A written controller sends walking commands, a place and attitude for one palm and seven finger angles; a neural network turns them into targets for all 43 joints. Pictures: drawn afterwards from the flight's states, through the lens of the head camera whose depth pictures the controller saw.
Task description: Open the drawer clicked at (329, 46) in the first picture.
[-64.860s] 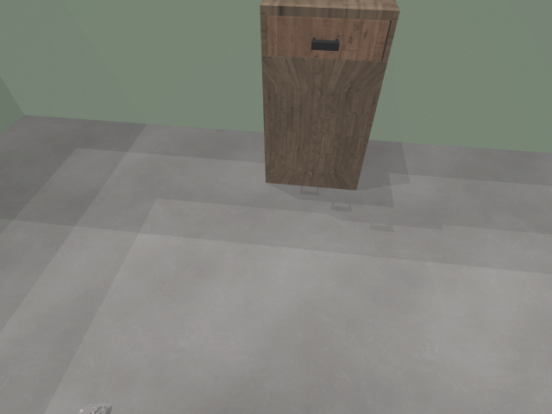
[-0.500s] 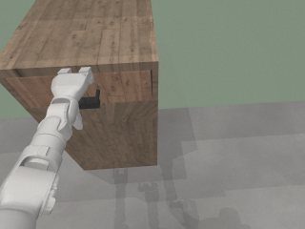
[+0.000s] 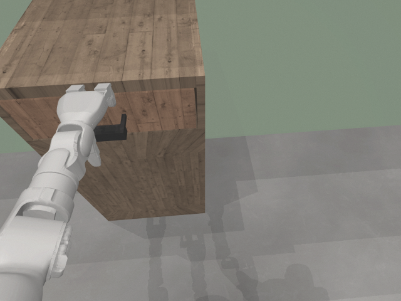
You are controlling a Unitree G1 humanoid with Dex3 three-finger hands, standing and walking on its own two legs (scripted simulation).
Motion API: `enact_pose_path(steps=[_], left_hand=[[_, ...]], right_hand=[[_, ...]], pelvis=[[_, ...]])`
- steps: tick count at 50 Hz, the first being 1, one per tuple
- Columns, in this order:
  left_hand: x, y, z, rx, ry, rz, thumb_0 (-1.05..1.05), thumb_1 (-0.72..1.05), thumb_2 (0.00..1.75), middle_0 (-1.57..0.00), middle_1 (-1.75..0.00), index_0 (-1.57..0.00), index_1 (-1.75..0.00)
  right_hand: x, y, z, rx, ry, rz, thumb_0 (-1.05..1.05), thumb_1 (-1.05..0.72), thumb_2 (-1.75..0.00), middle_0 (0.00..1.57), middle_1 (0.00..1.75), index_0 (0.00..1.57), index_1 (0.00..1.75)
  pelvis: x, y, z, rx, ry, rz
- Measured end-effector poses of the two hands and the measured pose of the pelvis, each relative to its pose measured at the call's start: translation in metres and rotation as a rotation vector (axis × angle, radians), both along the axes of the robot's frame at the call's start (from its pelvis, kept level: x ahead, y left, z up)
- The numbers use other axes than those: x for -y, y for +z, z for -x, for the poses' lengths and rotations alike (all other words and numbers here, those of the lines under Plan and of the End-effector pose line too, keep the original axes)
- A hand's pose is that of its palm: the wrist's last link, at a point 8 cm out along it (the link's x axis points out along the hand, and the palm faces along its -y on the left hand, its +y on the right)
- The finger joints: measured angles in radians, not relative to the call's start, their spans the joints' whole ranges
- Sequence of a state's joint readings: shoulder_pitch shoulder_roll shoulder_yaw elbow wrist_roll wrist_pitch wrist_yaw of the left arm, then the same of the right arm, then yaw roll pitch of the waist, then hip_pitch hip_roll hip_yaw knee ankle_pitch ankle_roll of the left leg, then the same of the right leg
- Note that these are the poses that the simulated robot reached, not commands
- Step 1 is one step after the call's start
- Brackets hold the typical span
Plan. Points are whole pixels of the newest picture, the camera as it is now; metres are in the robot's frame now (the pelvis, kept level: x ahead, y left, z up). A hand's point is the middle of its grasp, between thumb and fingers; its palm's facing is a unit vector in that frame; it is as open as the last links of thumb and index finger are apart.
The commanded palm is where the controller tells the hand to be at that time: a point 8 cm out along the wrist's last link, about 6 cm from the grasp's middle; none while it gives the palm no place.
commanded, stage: re-aim the fingers above the handle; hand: left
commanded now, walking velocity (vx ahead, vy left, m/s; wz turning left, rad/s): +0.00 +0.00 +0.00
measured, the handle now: (105, 126) +0.51 +0.23 +0.01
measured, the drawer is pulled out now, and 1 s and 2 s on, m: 0.00 0.00 0.00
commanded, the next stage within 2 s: lower the fingers behind the handle in 0.68 s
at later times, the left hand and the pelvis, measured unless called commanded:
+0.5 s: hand (90, 125) +0.46 +0.23 +0.07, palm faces -0.05 +0.01 -1.00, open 13.8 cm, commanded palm +0.44 +0.23 +0.13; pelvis +0.00 +0.00 +0.00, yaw +0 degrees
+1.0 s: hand (90, 131) +0.45 +0.24 +0.06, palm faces -0.07 +0.00 -1.00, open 13.8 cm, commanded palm +0.44 +0.23 +0.11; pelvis +0.00 +0.00 +0.00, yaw +0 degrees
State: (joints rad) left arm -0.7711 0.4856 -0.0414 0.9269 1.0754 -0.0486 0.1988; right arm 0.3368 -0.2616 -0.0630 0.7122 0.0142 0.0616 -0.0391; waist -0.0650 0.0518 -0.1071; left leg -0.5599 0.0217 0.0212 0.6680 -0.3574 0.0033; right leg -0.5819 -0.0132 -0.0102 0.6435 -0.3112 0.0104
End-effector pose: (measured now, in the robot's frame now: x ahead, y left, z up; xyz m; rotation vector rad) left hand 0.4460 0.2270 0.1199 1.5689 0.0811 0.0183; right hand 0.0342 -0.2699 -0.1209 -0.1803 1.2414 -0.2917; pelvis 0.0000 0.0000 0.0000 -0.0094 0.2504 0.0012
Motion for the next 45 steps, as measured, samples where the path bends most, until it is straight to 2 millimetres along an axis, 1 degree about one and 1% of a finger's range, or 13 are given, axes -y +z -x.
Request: enact_pose_path(steps=[6, 12, 22, 30, 36, 45], left_hand=[[0.0004, 0.0005, 0.0017, 0.027, 0.02, -0.002, 0.0, -0.49, 0.3, -0.33, -1.21, -0.34, -1.21], [0.001, 0.0028, 0.0011, 0.012, 0.038, -0.008, 0.0, -0.49, 0.3, -0.33, -1.21, -0.34, -1.21], [-0.006, 0.0051, 0.0029, -0.008, 0.044, -0.02, 0.0, -0.49, 0.3, -0.32, -1.2, -0.33, -1.2], [-0.0011, 0.0034, 0.0029, 0.013, 0.014, 0.0, 0.0, -0.49, 0.3, -0.32, -1.2, -0.32, -1.2], [-0.0003, 0.0038, 0.0025, 0.025, 0.026, -0.006, 0.0, -0.49, 0.3, -0.32, -1.2, -0.33, -1.21], [-0.0074, 0.0018, 0.006, -0.005, 0.053, -0.006, 0.0, -0.49, 0.3, -0.32, -1.2, -0.32, -1.2]], right_hand=[[0.0002, -0.0013, 0.0027, 0.0, -0.01, -0.01, 0.01, -0.91, -0.9, 0.2, 0.3, 0.2, 0.3], [-0.0022, -0.0007, -0.0001, 0.021, -0.015, -0.017, 0.01, -0.91, -0.9, 0.2, 0.3, 0.2, 0.3], [-0.001, 0.0015, -0.0049, 0.041, -0.003, -0.009, 0.01, -0.91, -0.9, 0.2, 0.3, 0.2, 0.3], [0.0017, 0.0017, -0.0045, 0.029, 0.003, 0.001, 0.01, -0.91, -0.9, 0.2, 0.3, 0.2, 0.3], [-0.0004, 0.0003, -0.0044, 0.027, 0.0, -0.008, 0.01, -0.91, -0.9, 0.2, 0.3, 0.2, 0.3], [-0.0053, 0.0003, -0.0066, 0.04, -0.005, -0.02, 0.01, -0.91, -0.9, 0.2, 0.3, 0.2, 0.3]], pelvis=[[0.0003, -0.0001, 0.0006, 0.001, -0.005, 0.0], [0.0016, 0.0011, 0.0024, 0.009, -0.007, -0.002], [0.0028, 0.0014, 0.0038, 0.01, -0.005, -0.003], [0.0017, 0.0003, 0.0027, 0.004, -0.002, -0.001], [0.0007, 0.0001, 0.0022, 0.004, -0.004, -0.001], [0.0003, 0.0012, 0.0017, 0.012, -0.008, -0.002]])
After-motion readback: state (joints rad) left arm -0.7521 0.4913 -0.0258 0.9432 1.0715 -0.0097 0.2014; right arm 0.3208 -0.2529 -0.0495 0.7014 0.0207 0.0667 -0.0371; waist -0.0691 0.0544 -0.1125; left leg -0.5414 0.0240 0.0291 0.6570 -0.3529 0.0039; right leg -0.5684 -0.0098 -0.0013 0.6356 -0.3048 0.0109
